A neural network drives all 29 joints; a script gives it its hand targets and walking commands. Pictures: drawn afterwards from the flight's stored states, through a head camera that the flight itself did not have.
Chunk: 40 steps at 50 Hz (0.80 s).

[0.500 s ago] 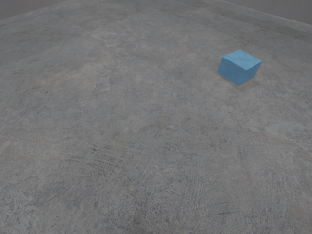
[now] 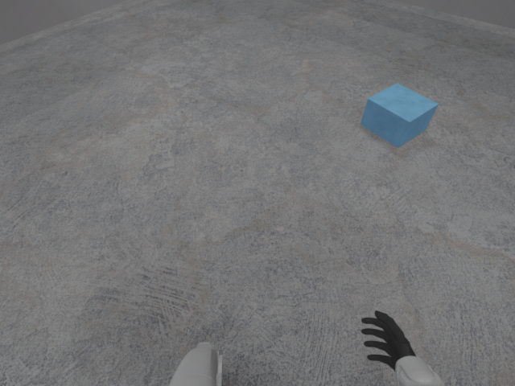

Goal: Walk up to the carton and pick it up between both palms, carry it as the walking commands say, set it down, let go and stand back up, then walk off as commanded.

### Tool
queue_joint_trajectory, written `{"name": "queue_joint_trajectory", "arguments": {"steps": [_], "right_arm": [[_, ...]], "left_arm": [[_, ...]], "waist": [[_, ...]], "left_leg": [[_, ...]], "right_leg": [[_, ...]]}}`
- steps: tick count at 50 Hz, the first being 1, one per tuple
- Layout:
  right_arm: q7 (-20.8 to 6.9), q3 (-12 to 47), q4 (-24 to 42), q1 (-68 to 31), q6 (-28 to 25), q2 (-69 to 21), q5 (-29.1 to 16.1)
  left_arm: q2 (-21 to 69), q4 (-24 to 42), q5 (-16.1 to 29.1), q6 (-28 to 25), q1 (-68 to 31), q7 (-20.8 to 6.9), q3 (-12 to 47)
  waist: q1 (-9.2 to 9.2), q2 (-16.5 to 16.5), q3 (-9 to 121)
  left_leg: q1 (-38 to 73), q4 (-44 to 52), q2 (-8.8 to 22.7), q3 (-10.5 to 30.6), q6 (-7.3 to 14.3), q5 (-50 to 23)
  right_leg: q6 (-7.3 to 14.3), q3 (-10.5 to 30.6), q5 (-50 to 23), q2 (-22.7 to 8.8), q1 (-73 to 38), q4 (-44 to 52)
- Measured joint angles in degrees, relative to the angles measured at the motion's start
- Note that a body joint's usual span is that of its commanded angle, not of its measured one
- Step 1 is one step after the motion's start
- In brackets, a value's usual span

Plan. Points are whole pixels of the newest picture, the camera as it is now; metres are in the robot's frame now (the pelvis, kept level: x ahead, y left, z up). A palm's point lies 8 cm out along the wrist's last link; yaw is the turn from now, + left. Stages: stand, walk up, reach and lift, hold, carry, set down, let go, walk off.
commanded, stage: walk up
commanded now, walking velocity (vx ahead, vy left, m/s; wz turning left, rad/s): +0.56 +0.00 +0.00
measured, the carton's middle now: (397, 114) +1.72 -0.68 -0.69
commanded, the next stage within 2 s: none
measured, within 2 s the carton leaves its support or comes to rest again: neither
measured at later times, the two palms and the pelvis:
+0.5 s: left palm (154, 219) +0.45 +0.29 -0.11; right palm (375, 363) +0.21 -0.18 -0.16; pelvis +0.31 +0.05 -0.01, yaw -1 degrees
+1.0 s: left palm (176, 234) +0.43 +0.24 -0.13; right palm (347, 125) +0.81 -0.18 -0.09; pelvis +0.60 +0.04 +0.00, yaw +0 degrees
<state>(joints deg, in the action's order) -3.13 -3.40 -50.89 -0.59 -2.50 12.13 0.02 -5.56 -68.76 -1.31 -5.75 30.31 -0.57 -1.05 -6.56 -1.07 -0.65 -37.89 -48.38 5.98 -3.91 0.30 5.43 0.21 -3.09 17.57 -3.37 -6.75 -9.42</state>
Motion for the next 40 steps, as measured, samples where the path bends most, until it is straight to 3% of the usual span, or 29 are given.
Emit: {"name": "queue_joint_trajectory", "arguments": {"steps": [6,7,8,11,13,15,18,21,27,29,31,33,35,37,40], "right_arm": [[0.2,0.8,0.1,-2.8,0.4,-1.5,-0.5],[0.4,0.9,0.3,-2.8,0.0,-1.7,-0.4],[0.8,0.7,0.4,-2.4,-0.6,-1.8,-0.3],[1.9,0.5,-0.3,0.2,-1.9,-2.0,-0.3],[2.2,0.7,-2.3,3.3,-1.9,-2.4,-0.5],[2.6,0.7,-4.2,7.2,-1.8,-2.7,-0.6],[3.2,0.6,-7.2,14.3,-2.0,-2.3,-0.3],[3.5,0.5,-10.6,21.4,-1.9,-0.9,0.0],[2.8,0.2,-14.8,29.1,-1.1,0.3,0.0],[2.4,0.1,-14.7,29.5,-1.3,-0.3,0.1],[2.0,0.1,-14.1,27.6,-1.1,-0.9,-0.2],[1.9,0.1,-12.6,23.5,-0.8,-1.2,0.2],[1.9,0.0,-10.4,19.4,-1.1,-1.3,0.6],[2.1,-0.2,-8.2,15.7,-1.4,-1.3,1.0],[2.4,-0.6,-5.4,10.5,-1.2,-0.6,1.1]], "left_arm": [[-0.9,-0.3,-0.2,0.3,1.0,0.0,0.2],[-1.0,-0.6,0.0,0.5,0.9,-0.1,0.3],[-1.0,-0.8,0.4,0.9,0.4,-0.2,0.3],[-2.1,0.9,1.3,1.0,-6.1,0.0,0.3],[-3.2,2.3,0.9,0.4,-10.0,-0.1,-0.1],[-4.6,3.7,0.2,0.4,-13.4,-0.4,-0.7],[-6.7,5.2,-0.2,1.1,-17.9,-0.5,-2.1],[-7.6,7.1,-0.4,2.3,-21.7,-1.0,-3.2],[-5.8,11.4,-0.3,2.8,-27.1,-2.8,-3.0],[-5.5,12.1,-0.2,2.3,-27.3,-2.9,-2.9],[-4.8,12.2,-0.2,1.4,-27.3,-2.0,-3.1],[-3.9,11.6,-0.3,1.1,-25.5,-1.2,-2.9],[-3.2,9.7,0.0,1.0,-22.1,-0.7,-2.5],[-2.8,7.3,0.4,1.0,-18.2,-0.2,-2.6],[-3.3,4.3,0.7,0.9,-12.3,-0.1,-2.6]], "waist": [[-1.46,-0.1,-1.2],[-0.98,0.3,-1.3],[-0.1,1.0,-1.5],[0.31,0.8,-4.9],[1.09,0.5,-5.5],[3.38,0.3,-5.2],[6.76,0.0,-3.5],[8.94,0.5,-1.1],[10.54,2.9,2.1],[10.41,2.7,2.9],[9.4,2.9,2.7],[8.29,2.5,1.3],[7.1,1.7,0.7],[5.67,0.7,0.5],[3.2,-0.7,-0.3]], "left_leg": [[2.7,11.7,-1.8,-3.6,0.4,1.7],[4.6,14.4,-2.5,-4.1,1.2,3.1],[5.6,15.7,-2.8,-4.1,2.2,-0.2],[6.5,10.2,-3.9,-5.0,3.0,3.2],[10.3,11.9,-4.4,-6.2,2.8,6.0],[14.6,14.7,-5.0,-6.8,2.4,6.8],[21.6,18.7,-6.0,-7.3,2.4,8.4],[28.5,22.8,-6.4,-7.2,1.6,10.0],[38.1,26.9,-5.5,-5.2,-0.8,14.7],[38.2,23.1,-4.5,-4.6,-1.4,18.8],[33.0,10.3,-2.4,-2.8,0.3,22.6],[25.7,-5.9,-2.4,0.6,1.8,20.4],[19.1,-15.9,-2.4,1.7,2.6,16.1],[13.8,-20.0,-1.8,1.7,3.1,13.0],[8.5,-18.1,-0.9,1.1,2.9,10.2]], "right_leg": [[-2.5,-0.6,8.2,-1.4,-4.5,-2.7],[-2.8,-0.7,10.6,-1.5,-3.6,-6.6],[-2.7,-0.9,12.9,-1.5,-1.1,-14.0],[-0.4,3.6,10.7,-1.8,13.1,-45.5],[0.8,4.7,6.0,-1.5,21.7,-55.1],[1.2,3.9,3.3,-1.5,28.6,-57.5],[0.8,2.5,2.7,-1.5,35.9,-55.5],[0.2,1.3,0.7,-1.9,39.5,-48.2],[-0.7,-1.4,-6.4,-3.2,36.6,-30.7],[-0.3,-2.6,-6.1,-2.8,33.3,-26.8],[1.8,-3.9,-6.8,-1.6,33.5,-28.9],[2.8,-4.7,-3.6,-0.3,32.1,-30.1],[2.9,-5.0,-2.8,0.9,28.7,-26.9],[2.9,-5.1,-3.1,1.8,24.7,-22.7],[2.6,-4.7,-3.5,2.2,18.2,-16.3]]}}
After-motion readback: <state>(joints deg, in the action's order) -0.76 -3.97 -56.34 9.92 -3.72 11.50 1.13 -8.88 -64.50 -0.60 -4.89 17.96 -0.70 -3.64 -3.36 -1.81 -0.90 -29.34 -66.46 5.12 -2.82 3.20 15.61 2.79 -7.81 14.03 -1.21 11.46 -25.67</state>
